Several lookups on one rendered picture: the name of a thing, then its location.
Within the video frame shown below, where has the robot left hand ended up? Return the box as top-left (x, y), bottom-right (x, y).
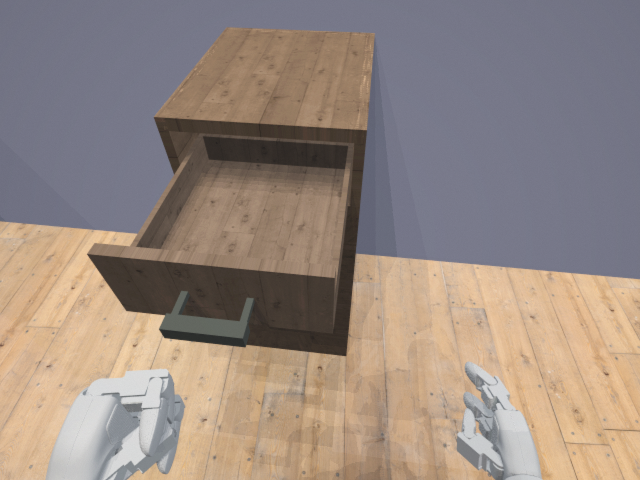
top-left (45, 369), bottom-right (185, 480)

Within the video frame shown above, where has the cabinet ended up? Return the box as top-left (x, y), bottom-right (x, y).
top-left (154, 27), bottom-right (375, 356)

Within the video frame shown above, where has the robot right hand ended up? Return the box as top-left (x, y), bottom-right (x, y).
top-left (457, 362), bottom-right (542, 480)

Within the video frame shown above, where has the drawer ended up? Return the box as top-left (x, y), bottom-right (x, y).
top-left (87, 133), bottom-right (353, 334)

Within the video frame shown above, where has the handle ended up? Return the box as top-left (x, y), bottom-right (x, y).
top-left (159, 291), bottom-right (255, 347)

